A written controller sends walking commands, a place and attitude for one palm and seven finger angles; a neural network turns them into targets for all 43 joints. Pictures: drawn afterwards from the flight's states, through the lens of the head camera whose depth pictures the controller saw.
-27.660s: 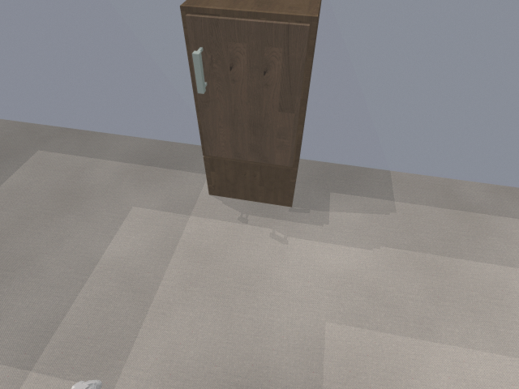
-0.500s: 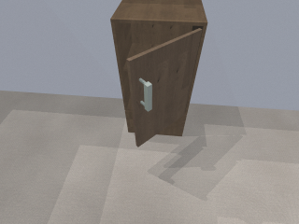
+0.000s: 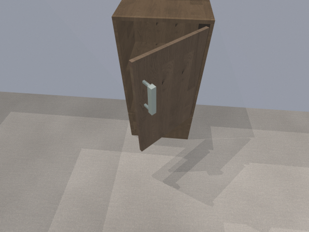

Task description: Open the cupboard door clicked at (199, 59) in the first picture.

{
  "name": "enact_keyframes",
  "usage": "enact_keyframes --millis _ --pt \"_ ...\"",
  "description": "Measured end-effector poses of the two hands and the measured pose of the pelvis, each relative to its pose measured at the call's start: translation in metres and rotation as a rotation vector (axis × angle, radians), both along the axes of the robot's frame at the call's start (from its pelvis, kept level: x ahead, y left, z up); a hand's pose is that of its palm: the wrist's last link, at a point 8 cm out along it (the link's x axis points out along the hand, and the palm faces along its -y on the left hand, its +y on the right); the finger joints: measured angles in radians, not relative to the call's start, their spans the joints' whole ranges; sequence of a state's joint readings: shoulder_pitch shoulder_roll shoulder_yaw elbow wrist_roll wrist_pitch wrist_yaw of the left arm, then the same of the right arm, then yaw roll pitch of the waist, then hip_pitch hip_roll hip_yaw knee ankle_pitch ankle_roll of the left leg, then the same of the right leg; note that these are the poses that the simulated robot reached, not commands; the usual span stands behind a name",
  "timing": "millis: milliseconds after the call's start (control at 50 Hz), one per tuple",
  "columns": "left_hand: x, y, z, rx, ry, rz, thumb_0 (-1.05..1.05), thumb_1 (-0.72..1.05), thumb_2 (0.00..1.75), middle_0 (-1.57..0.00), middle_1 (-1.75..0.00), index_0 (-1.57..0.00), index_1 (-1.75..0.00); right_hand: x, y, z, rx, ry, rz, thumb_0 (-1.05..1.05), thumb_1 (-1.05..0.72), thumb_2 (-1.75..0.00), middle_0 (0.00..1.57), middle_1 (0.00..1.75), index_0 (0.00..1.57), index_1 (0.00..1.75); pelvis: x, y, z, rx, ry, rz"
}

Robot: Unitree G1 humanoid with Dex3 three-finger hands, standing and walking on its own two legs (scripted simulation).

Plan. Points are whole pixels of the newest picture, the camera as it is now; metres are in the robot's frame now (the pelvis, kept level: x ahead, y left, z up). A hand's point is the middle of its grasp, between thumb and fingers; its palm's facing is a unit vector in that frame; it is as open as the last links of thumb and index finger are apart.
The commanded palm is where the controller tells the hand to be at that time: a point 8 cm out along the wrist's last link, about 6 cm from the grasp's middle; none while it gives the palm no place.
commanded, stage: look to check the result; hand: left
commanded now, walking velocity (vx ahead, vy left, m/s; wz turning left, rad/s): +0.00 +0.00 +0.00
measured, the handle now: (148, 97) +0.61 +0.06 -0.05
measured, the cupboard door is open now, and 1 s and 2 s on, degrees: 45 45 45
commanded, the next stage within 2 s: walk to a spot facing it in 0.06 s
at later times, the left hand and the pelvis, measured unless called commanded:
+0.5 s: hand out of the picture +0.04 +0.18 -0.18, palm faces -0.04 -0.97 -0.23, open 7.4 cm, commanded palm none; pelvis +0.00 -0.01 -0.01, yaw -7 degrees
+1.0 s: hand out of the picture +0.13 +0.18 -0.17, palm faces -0.26 -0.93 -0.25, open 7.4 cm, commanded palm none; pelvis +0.01 +0.00 -0.01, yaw -20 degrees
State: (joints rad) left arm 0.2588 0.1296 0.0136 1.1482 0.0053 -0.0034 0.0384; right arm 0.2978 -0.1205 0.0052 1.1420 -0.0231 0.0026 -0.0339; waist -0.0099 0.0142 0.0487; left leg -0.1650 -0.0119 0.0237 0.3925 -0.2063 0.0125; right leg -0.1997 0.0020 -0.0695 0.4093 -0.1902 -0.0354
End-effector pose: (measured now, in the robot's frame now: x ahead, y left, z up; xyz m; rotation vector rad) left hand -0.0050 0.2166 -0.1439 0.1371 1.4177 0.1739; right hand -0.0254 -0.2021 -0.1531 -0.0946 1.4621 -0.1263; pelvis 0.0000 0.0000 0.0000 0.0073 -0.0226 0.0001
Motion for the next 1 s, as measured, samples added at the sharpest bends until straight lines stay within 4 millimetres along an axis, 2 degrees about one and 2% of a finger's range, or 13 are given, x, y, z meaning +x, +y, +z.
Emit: enact_keyframes --millis 260,380,480,600,680,760,840,900,960,1000 --pt "0.011 0.000 0.001 0.005 -0.004 -0.005 0.01 0.91 0.90 -0.20 -0.30 -0.20 -0.30 0.009 -0.003 0.000 -0.005 -0.001 -0.005 0.00 -0.91 -0.90 0.19 0.30 0.20 0.30 0.007 -0.002 0.000 0.000 0.003 -0.010" --pt "0.020 0.002 -0.003 0.004 0.016 -0.033 0.01 0.91 0.90 -0.20 -0.30 -0.20 -0.30 0.014 -0.011 -0.004 -0.029 -0.029 -0.060 0.00 -0.91 -0.90 0.20 0.30 0.20 0.30 0.005 -0.003 -0.005 0.005 0.014 -0.064" --pt "0.043 0.006 -0.003 0.028 -0.008 -0.080 0.01 0.91 0.90 -0.20 -0.30 -0.20 -0.30 0.016 -0.028 -0.009 -0.053 -0.065 -0.106 0.00 -0.91 -0.90 0.20 0.30 0.20 0.30 0.004 -0.009 -0.011 0.024 0.025 -0.109" --pt "0.077 0.003 0.002 0.077 -0.095 -0.127 0.01 0.91 0.90 -0.20 -0.30 -0.20 -0.30 0.026 -0.062 -0.017 -0.080 -0.096 -0.133 0.00 -0.91 -0.90 0.20 0.30 0.20 0.30 0.003 -0.024 -0.018 0.027 0.027 -0.136" --pt "0.091 -0.001 0.010 0.092 -0.126 -0.149 0.01 0.90 0.90 -0.20 -0.30 -0.20 -0.30 0.045 -0.081 -0.005 -0.110 -0.145 -0.142 0.00 -0.91 -0.90 0.20 0.30 0.20 0.30 0.000 -0.026 -0.010 0.032 0.034 -0.169" --pt "0.100 -0.003 0.016 0.090 -0.124 -0.201 0.00 0.90 0.90 -0.20 -0.30 -0.20 -0.30 0.066 -0.090 0.011 -0.134 -0.237 -0.167 0.00 -0.91 -0.90 0.19 0.30 0.20 0.30 0.000 -0.026 -0.003 0.042 0.045 -0.220" --pt "0.110 -0.001 0.018 0.078 -0.119 -0.253 0.01 0.90 0.90 -0.20 -0.30 -0.20 -0.30 0.081 -0.090 0.022 -0.149 -0.313 -0.196 0.00 -0.91 -0.90 0.19 0.30 0.20 0.30 0.001 -0.021 0.000 0.047 0.054 -0.274" --pt "0.119 0.003 0.016 0.067 -0.119 -0.289 0.01 0.90 0.90 -0.20 -0.30 -0.20 -0.30 0.085 -0.085 0.028 -0.160 -0.348 -0.217 0.00 -0.91 -0.90 0.19 0.30 0.20 0.30 0.002 -0.014 0.000 0.046 0.061 -0.312" --pt "0.132 0.010 0.009 0.053 -0.124 -0.320 0.01 0.90 0.90 -0.20 -0.30 -0.20 -0.30 0.079 -0.077 0.031 -0.181 -0.365 -0.240 0.00 -0.91 -0.90 0.20 0.30 0.20 0.30 0.004 -0.004 -0.004 0.032 0.070 -0.343" --pt "0.144 0.014 0.002 0.039 -0.136 -0.343 0.01 0.90 0.90 -0.20 -0.30 -0.20 -0.30 0.068 -0.072 0.026 -0.206 -0.361 -0.248 0.00 -0.91 -0.90 0.20 0.30 0.20 0.30 0.006 0.002 -0.011 0.003 0.080 -0.354"
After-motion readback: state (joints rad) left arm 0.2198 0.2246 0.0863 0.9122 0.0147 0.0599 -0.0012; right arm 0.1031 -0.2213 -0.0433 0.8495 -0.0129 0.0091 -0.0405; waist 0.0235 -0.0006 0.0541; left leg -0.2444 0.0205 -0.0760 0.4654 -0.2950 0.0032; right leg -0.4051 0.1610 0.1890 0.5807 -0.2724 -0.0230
